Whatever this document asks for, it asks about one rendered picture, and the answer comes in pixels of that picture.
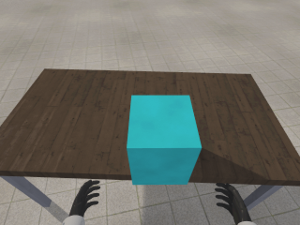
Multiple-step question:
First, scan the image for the carton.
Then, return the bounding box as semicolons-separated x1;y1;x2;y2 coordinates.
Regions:
127;95;202;186

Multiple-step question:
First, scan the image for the robot left hand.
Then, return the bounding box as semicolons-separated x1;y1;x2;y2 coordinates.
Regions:
69;179;100;217

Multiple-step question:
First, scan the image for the table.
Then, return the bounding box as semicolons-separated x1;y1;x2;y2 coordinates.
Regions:
0;68;300;211

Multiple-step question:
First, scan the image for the robot right hand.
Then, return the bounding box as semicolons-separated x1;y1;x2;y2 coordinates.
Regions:
215;183;252;225

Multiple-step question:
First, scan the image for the robot left forearm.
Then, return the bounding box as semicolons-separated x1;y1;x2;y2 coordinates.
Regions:
62;215;85;225

